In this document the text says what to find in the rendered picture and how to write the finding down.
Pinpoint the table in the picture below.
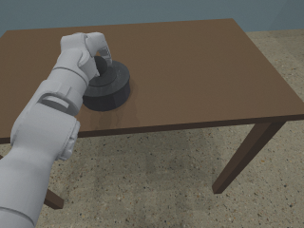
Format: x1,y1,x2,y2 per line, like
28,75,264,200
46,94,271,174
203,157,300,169
0,18,304,210

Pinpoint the knob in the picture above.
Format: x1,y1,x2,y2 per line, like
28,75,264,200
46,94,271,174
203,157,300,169
94,55,107,75

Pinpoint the pot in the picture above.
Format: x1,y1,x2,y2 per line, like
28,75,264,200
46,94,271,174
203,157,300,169
83,82,130,112

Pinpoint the robot left hand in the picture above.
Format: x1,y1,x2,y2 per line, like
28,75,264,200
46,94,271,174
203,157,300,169
87,32,112,78

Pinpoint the robot left upper arm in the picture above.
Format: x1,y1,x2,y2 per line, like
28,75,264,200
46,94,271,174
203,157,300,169
0,103,81,228

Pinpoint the lid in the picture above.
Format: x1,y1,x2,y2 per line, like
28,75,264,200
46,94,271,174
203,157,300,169
83,60,130,99

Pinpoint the left robot forearm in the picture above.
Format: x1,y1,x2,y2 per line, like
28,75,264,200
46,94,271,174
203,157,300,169
10,32,97,146

